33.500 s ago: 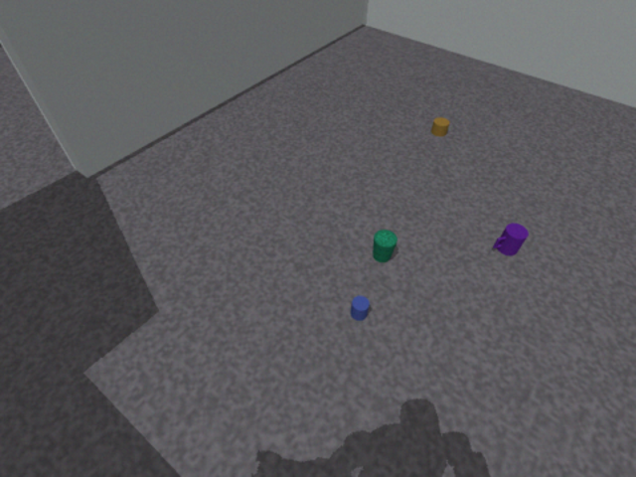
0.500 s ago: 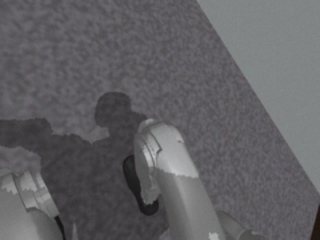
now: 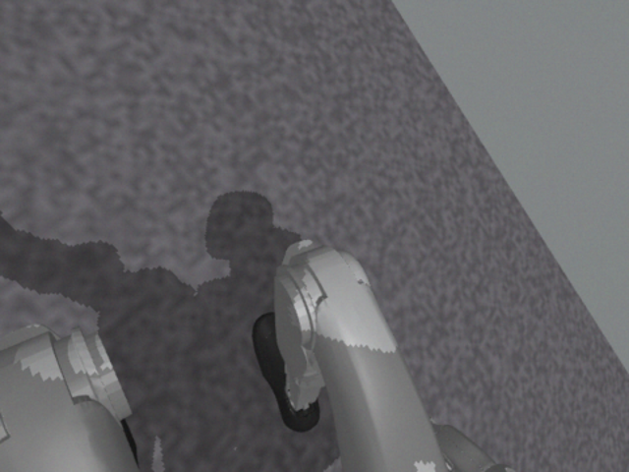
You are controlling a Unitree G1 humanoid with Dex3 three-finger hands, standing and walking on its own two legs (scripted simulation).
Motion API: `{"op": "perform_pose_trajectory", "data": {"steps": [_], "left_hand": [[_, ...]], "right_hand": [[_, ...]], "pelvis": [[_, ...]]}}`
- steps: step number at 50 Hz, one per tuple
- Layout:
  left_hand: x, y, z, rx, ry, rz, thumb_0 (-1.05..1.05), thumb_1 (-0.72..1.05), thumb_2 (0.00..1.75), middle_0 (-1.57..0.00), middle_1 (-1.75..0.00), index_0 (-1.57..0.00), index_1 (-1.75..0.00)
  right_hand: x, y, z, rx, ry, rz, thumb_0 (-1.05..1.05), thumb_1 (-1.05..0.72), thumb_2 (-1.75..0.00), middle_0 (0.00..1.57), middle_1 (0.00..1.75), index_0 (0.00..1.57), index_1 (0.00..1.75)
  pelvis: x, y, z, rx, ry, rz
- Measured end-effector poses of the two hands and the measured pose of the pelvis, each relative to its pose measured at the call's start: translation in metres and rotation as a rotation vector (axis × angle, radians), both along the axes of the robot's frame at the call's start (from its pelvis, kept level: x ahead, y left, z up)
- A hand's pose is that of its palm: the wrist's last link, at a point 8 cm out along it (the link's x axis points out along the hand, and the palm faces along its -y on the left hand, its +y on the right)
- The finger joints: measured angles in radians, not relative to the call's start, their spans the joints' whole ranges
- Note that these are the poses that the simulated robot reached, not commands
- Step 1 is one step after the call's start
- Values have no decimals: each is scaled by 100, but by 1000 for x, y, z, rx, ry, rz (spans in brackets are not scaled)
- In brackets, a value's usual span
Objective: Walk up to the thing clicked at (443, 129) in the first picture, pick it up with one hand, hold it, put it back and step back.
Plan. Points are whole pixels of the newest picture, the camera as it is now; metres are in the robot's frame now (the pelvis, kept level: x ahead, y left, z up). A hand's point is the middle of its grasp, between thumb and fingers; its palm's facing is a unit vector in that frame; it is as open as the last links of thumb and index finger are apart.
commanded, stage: settle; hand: left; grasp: from above
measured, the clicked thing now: out of the picture +0.47 +0.33 -0.25
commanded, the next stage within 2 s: lift in 0.58 s
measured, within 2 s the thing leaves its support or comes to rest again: neither
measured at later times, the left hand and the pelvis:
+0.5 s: hand out of the picture +0.44 +0.34 -0.13, palm faces -0.43 -0.11 -0.90, open 11.0 cm; pelvis +0.00 -0.01 +0.02, yaw +5 degrees
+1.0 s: hand out of the picture +0.42 +0.34 -0.07, palm faces -0.44 -0.12 -0.89, open 11.0 cm; pelvis -0.01 -0.01 +0.06, yaw +8 degrees
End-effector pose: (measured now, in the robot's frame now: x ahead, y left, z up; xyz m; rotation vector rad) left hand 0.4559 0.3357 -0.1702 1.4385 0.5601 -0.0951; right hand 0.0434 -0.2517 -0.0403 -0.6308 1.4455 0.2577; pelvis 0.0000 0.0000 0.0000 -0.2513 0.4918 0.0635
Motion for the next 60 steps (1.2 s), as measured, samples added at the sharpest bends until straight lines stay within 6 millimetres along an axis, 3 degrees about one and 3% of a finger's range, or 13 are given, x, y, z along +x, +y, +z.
{"op": "perform_pose_trajectory", "data": {"steps": [20, 33, 47, 60], "left_hand": [[-8, 2, 86, 28, 35, -37, 0, -15, 71, -60, -73, -53, -80], [-6, 2, 111, 38, 29, -54, 0, -15, 71, -61, -73, -53, -80], [-20, 2, 147, 18, 49, -28, 0, -15, 71, -61, -73, -54, -79], [-57, 7, 218, 18, 38, -40, 0, -15, 70, -60, -74, -53, -80]], "right_hand": [[33, -16, -18, 43, -112, -132, 0, -92, -90, 20, 30, 20, 30], [31, -21, -20, 13, -106, -176, 0, -92, -90, 20, 30, 20, 30], [25, -25, -2, -12, -96, -256, 1, -92, -91, 21, 30, 20, 30], [59, -16, 36, 19, -204, -268, 1, -92, -91, 21, 30, 20, 30]], "pelvis": [[-2, -6, 15, 61, 62, 44], [-5, -11, 24, 84, 76, 56], [-6, -11, 48, 95, 101, 69], [-10, -9, 95, 108, 103, 85]]}}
